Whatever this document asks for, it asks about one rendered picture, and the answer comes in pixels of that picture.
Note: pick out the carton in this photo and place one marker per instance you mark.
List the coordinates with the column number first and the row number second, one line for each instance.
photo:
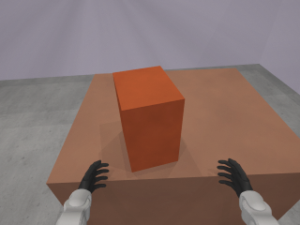
column 151, row 111

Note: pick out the right robot forearm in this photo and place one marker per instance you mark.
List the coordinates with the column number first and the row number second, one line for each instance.
column 254, row 210

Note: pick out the right robot hand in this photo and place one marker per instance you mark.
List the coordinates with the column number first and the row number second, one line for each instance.
column 240, row 182

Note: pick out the left robot hand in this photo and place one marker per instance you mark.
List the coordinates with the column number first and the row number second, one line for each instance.
column 89, row 180

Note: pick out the left robot forearm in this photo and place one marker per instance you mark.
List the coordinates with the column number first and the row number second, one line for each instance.
column 76, row 208

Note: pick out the pedestal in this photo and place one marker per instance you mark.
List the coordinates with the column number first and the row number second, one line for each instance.
column 224, row 117

